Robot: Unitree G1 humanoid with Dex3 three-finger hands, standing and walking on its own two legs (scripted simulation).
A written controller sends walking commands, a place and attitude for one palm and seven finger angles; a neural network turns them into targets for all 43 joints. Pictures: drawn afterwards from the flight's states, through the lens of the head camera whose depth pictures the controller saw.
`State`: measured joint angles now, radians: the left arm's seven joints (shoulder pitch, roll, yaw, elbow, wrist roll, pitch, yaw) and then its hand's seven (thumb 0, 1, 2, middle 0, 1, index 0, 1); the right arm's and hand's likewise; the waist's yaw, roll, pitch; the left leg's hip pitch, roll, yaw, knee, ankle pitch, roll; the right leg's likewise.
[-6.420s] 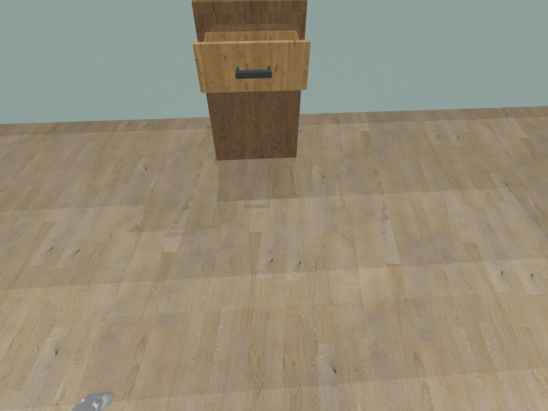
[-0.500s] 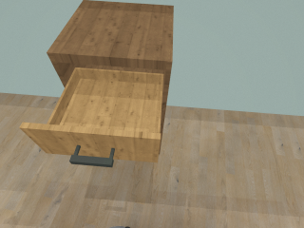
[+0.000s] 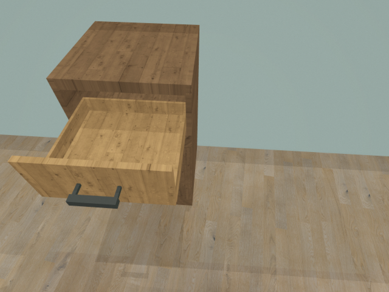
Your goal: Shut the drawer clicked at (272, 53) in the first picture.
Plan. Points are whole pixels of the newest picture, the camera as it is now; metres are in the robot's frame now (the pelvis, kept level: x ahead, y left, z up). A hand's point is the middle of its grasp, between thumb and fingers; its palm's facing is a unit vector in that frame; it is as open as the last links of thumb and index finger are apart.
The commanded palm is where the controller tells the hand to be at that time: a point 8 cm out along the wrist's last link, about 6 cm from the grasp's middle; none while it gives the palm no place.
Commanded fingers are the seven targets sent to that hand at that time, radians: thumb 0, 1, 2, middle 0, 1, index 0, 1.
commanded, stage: come to a stop and stand still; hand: left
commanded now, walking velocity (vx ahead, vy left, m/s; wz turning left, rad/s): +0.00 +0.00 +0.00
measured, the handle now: (95, 194) +0.36 +0.29 -0.09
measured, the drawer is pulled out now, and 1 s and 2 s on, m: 0.30 0.30 0.30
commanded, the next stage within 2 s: look again from close up in 0.18 s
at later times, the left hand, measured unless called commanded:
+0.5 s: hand out of the picture +0.00 +0.22 -0.18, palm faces +0.05 -0.97 -0.22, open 7.4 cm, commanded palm none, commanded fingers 0.00 0.90 0.90 -0.20 -0.30 -0.20 -0.30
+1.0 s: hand out of the picture +0.00 +0.26 -0.17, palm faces -0.02 -0.98 -0.20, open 7.4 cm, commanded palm none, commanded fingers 0.00 0.90 0.90 -0.20 -0.30 -0.20 -0.30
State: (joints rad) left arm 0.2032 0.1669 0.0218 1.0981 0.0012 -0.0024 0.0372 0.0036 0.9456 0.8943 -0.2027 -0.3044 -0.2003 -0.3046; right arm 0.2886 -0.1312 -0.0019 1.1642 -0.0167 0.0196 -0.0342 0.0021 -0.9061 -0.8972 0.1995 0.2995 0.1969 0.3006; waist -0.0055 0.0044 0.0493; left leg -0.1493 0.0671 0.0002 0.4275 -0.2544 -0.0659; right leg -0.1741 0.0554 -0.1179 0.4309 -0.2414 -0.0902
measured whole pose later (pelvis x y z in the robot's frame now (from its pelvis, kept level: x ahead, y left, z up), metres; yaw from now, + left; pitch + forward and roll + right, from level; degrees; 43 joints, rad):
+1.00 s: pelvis +0.00 +0.09 +0.00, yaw -1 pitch -2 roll +0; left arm 0.29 0.16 -0.01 1.08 0.02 0.00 0.03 0.00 0.90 0.89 -0.20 -0.30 -0.20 -0.30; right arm 0.28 -0.17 0.02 1.09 -0.02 -0.01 -0.02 0.00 -0.91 -0.90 0.20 0.30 0.20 0.30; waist 0.00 0.00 0.04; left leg -0.14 -0.05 0.07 0.42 -0.25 0.07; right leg -0.19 -0.06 -0.04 0.45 -0.23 0.03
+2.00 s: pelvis +0.06 +0.08 -0.01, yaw +0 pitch -3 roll +1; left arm 0.21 0.17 0.03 1.02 0.03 0.04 0.04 0.00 0.92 0.89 -0.20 -0.30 -0.20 -0.30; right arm 0.25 -0.17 -0.02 1.05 -0.02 0.02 -0.02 0.00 -0.91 -0.90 0.20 0.30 0.20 0.30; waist 0.01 -0.02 0.08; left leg -0.19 0.01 0.08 0.52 -0.28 0.01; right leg -0.31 -0.05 -0.05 0.59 -0.28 -0.01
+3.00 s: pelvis +0.14 +0.10 +0.00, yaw +1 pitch +1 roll +1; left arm 0.21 0.16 0.00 1.02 0.01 -0.01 0.05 0.00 0.90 0.89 -0.20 -0.30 -0.20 -0.30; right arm 0.23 -0.17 -0.01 1.09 -0.02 -0.02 -0.02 0.01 -0.92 -0.90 0.20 0.30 0.20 0.30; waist -0.02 0.02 0.06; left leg -0.12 -0.01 0.05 0.46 -0.36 0.02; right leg -0.24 -0.04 -0.04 0.54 -0.31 0.01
